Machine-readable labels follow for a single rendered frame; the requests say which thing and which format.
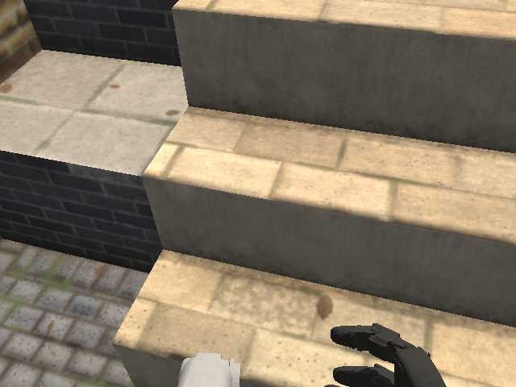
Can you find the left robot thigh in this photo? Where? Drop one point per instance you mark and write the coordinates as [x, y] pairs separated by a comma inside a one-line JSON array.
[[209, 370]]

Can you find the left robot shin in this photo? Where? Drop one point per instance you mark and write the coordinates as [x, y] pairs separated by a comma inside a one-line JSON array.
[[182, 365]]

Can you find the robot right hand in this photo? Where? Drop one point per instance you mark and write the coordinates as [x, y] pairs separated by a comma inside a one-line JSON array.
[[412, 366]]

